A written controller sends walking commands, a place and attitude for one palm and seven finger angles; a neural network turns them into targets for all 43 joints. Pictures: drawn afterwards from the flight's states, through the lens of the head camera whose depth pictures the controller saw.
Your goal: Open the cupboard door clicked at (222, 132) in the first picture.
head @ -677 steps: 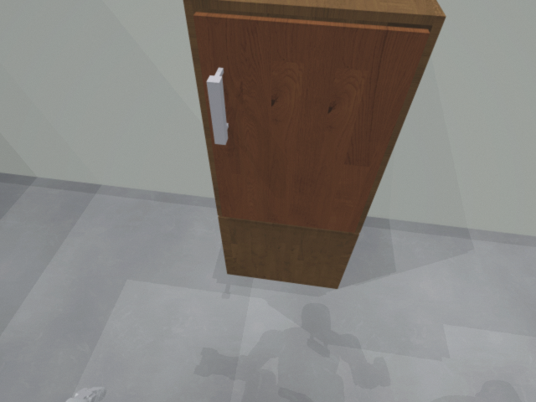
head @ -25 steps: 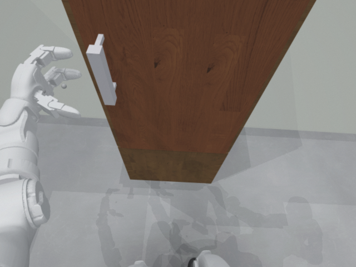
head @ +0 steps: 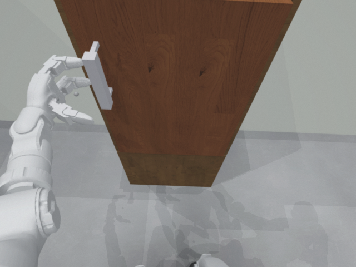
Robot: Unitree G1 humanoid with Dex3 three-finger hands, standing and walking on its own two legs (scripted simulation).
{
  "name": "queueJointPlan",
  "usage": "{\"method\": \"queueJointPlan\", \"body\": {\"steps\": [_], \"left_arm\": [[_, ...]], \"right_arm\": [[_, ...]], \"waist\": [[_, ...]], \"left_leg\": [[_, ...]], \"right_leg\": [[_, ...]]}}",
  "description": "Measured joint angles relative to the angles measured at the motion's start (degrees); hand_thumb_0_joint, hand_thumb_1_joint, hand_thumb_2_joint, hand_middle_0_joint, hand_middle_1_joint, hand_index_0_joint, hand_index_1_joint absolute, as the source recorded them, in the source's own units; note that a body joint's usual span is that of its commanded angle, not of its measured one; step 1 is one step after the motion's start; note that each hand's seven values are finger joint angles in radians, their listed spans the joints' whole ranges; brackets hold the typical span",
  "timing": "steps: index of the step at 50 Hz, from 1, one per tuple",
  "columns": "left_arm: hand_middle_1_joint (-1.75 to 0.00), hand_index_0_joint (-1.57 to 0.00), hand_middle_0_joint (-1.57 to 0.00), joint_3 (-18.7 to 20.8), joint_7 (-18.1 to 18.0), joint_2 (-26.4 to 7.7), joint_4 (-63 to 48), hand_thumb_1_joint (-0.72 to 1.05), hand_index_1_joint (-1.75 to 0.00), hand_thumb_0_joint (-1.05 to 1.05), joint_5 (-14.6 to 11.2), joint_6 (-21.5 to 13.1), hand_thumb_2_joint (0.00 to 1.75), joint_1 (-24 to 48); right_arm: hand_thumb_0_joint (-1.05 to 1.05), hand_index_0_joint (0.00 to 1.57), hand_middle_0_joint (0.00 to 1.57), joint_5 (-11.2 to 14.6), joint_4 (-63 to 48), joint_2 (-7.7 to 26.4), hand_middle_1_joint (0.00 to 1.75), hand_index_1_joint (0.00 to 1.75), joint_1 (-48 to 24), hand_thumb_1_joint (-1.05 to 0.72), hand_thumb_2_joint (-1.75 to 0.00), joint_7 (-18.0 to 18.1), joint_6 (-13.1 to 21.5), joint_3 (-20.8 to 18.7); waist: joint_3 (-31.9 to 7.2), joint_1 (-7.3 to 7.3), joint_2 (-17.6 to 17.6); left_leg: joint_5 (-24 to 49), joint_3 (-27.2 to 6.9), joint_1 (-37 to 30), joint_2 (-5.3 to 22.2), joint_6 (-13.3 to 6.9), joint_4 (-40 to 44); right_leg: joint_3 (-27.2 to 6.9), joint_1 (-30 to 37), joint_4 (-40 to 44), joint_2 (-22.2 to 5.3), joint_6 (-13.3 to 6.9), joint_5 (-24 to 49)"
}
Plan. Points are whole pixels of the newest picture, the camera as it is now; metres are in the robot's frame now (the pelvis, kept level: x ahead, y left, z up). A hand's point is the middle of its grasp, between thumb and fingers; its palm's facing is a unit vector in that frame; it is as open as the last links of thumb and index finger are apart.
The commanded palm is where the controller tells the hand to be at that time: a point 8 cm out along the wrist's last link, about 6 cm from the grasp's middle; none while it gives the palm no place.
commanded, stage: slide the fingers in behind the handle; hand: left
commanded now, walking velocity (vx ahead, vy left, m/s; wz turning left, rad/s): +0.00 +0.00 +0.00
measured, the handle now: (101, 77) +0.52 +0.16 +0.11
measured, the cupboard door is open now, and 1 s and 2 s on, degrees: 0 0 0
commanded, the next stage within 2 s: close the thumb around the handle in 1.10 s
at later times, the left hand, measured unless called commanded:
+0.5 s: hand (97, 92) +0.47 +0.16 +0.12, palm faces -0.08 -1.00 +0.00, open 14.0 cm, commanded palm +0.44 +0.21 +0.11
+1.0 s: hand (102, 93) +0.47 +0.15 +0.11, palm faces -0.07 -1.00 -0.01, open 14.0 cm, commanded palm +0.45 +0.21 +0.11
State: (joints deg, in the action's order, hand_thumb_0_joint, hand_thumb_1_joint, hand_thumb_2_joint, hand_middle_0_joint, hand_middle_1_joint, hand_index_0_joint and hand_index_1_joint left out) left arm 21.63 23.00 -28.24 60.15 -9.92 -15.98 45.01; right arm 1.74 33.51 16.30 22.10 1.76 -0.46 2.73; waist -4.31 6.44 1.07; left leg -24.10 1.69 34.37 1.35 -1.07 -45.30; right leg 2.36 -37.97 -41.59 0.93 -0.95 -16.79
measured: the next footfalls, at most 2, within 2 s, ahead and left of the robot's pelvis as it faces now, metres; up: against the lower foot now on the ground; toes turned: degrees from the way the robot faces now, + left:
none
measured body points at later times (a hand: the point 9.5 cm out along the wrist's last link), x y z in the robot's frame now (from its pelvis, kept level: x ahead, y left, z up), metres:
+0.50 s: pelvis +0.00 +0.00 +0.00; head +0.07 -0.01 +0.44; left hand +0.47 +0.22 +0.12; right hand +0.04 -0.26 -0.12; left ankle -0.02 +0.10 -0.71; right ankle +0.03 -0.11 -0.71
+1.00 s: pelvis -0.01 -0.01 +0.00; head +0.07 -0.01 +0.44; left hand +0.47 +0.21 +0.11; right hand +0.05 -0.27 -0.12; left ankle -0.02 +0.10 -0.71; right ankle +0.03 -0.11 -0.71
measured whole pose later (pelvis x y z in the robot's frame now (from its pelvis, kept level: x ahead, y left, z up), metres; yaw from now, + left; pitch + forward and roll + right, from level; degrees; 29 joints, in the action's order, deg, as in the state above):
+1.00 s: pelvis -0.01 -0.01 +0.00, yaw +0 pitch +13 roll +0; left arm 17.5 15.5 -22.5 62.3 -7.9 -17.8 48.0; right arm 1.4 34.8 16.0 21.4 1.6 1.7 2.3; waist -3.7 6.5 1.3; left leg -23.4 1.8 34.0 1.0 -0.6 -44.7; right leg 2.1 -38.3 -42.3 0.7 -1.4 -16.8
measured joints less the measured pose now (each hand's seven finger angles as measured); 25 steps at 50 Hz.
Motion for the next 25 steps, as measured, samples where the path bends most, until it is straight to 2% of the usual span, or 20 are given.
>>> {"method": "queueJointPlan", "body": {"steps": [7, 12, 25], "left_arm": [[-1.2, -0.3, -0.3, -2.4, -0.5, 1.9, 0.2, -0.5, -1.2, -0.02, -0.6, -0.2, 0.3, 1.1], [-1.2, -0.3, -0.3, -3.0, -2.4, 2.9, 0.8, -0.5, -1.2, -0.02, 0.5, -0.2, 0.3, 2.2], [-1.2, -0.3, -0.3, -3.1, -5.3, 4.8, 0.6, -0.5, -1.2, -0.02, 1.2, -1.0, 0.3, 2.1]], "right_arm": [[0.01, 0.2, 0.2, 0.0, 0.7, 0.2, 0.3, 0.3, -0.6, -0.9, -0.9, 0.2, 0.7, -0.2], [0.01, 0.2, 0.2, -0.2, 0.8, 0.1, 0.3, 0.3, -1.0, -0.9, -0.9, 0.0, 1.2, -0.2], [0.01, 0.2, 0.2, -0.3, 1.0, -0.4, 0.3, 0.3, 0.2, -0.9, -0.9, -0.4, 1.3, -0.2]], "waist": [[-0.1, -0.69, 0.1], [0.1, -0.42, 0.1], [0.1, -0.08, 0.4]], "left_leg": [[0.3, -0.5, 0.2, -0.3, 0.1, -0.1], [0.4, -0.5, 0.6, -0.5, 0.2, -0.3], [0.4, 0.2, 0.1, -0.3, 0.3, 0.1]], "right_leg": [[0.5, -0.1, -0.3, -0.4, -0.1, -0.1], [0.5, -0.5, -0.7, -0.5, -0.2, -0.1], [-0.2, -0.6, -1.0, -0.3, -0.3, -0.1]]}}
